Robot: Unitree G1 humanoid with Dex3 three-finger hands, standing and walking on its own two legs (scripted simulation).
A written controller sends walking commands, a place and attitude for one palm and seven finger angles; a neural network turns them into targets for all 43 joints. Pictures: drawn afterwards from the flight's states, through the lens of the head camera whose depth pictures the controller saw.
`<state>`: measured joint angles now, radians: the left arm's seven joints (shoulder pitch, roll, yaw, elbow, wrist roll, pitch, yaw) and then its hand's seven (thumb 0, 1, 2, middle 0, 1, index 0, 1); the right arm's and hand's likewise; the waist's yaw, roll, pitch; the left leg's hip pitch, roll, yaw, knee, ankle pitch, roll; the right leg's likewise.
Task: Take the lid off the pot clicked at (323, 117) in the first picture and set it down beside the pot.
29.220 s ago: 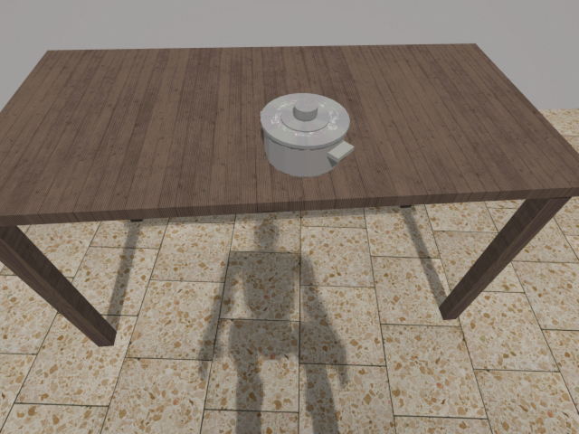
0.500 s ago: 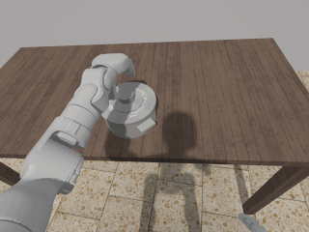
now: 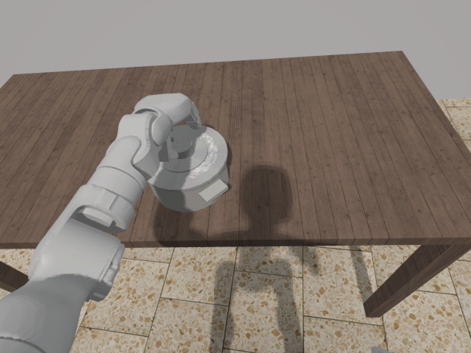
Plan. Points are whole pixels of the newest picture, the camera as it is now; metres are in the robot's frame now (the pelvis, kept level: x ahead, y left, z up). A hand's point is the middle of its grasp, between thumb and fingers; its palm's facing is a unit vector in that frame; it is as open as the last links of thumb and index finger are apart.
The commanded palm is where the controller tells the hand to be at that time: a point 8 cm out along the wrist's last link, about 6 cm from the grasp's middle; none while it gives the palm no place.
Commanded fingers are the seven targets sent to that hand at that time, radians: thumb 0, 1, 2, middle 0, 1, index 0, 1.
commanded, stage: lower the open fingers around the knob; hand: left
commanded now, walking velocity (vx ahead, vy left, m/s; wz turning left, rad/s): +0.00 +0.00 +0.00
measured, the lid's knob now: (181, 147) +0.49 +0.10 +0.07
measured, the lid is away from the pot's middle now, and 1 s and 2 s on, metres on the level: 0.00 0.00 0.00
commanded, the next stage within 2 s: close the fingers and squeeze the knob in 0.50 s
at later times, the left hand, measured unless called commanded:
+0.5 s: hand (178, 147) +0.46 +0.09 +0.10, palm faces -0.35 -0.01 -0.94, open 10.2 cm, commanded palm +0.46 +0.11 +0.16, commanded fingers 0.00 -0.30 1.40 -0.82 -0.08 -0.82 -0.08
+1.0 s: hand (172, 148) +0.46 +0.11 +0.10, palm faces -0.36 -0.01 -0.93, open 9.5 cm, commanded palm +0.46 +0.11 +0.16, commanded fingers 0.00 0.06 1.03 -0.58 -0.90 -0.58 -0.90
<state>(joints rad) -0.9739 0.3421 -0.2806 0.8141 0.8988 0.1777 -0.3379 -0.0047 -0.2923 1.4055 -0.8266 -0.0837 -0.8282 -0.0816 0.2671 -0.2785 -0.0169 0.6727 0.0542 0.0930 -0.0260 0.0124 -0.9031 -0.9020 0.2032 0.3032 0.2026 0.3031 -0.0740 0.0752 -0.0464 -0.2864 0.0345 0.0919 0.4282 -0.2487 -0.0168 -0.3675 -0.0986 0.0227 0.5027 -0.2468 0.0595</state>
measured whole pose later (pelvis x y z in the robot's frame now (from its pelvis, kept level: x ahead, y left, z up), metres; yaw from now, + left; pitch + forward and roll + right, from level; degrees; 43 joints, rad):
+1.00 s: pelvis +0.00 +0.00 +0.00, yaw +0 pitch +8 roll +1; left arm -0.96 0.33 -0.30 0.88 0.91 0.17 -0.27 0.00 -0.04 1.08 -0.58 -0.75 -0.58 -0.74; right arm 0.26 -0.28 -0.03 0.69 0.06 0.10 -0.03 0.01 -0.90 -0.90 0.20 0.30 0.20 0.30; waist -0.08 0.07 -0.06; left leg -0.32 0.04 0.09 0.45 -0.26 -0.02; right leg -0.40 -0.09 0.02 0.50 -0.25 0.06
